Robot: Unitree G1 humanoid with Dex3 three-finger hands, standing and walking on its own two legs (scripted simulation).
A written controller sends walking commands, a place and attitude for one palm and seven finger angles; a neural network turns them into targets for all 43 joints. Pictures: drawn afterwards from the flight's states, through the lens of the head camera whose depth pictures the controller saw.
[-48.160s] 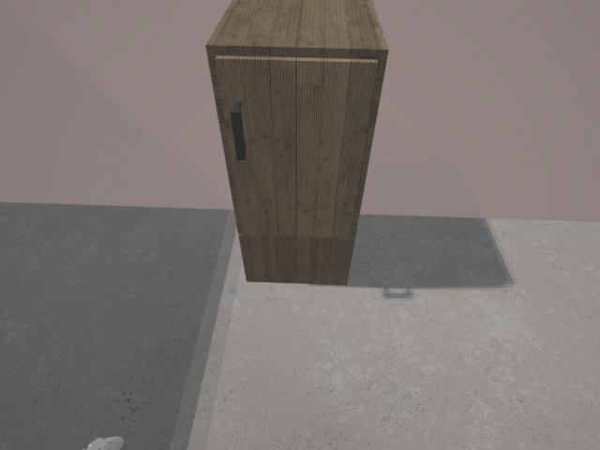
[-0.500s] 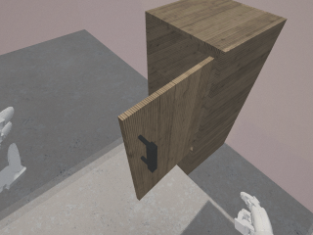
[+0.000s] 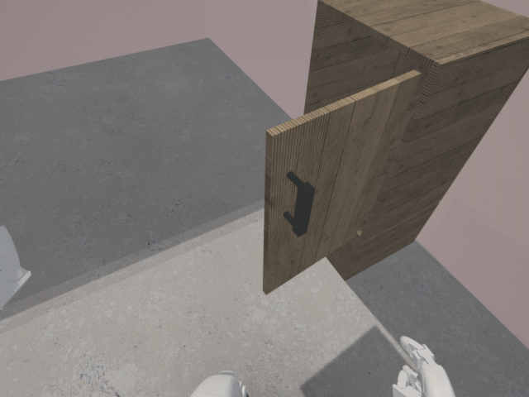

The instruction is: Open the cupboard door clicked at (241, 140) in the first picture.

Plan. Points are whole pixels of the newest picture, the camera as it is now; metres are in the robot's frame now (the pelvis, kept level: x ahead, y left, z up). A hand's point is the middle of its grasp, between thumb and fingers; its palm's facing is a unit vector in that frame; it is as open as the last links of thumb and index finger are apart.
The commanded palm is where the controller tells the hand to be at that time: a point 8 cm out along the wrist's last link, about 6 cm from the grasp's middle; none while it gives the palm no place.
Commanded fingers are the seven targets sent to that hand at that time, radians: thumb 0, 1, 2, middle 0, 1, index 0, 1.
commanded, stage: step back with the hand held close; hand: left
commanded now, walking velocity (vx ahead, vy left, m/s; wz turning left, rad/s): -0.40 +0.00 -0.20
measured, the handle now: (296, 204) +0.47 -0.02 -0.01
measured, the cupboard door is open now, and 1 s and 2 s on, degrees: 95 95 95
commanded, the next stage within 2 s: stop stepping back and stand still in 0.18 s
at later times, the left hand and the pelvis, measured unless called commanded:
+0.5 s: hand (27, 373) +0.11 +0.21 +0.19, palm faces +0.26 -0.83 -0.50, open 7.4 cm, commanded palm +0.04 +0.26 +0.19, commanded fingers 0.00 0.90 0.90 -0.20 -0.30 -0.20 -0.30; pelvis -0.14 -0.01 +0.00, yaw -9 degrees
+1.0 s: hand out of the picture +0.03 +0.16 +0.20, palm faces +0.25 -0.82 -0.52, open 7.4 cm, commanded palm +0.00 +0.22 +0.19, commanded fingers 0.00 0.90 0.90 -0.20 -0.30 -0.20 -0.30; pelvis -0.20 -0.05 +0.02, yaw -12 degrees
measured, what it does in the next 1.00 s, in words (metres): walks backwards: left foot, then right foot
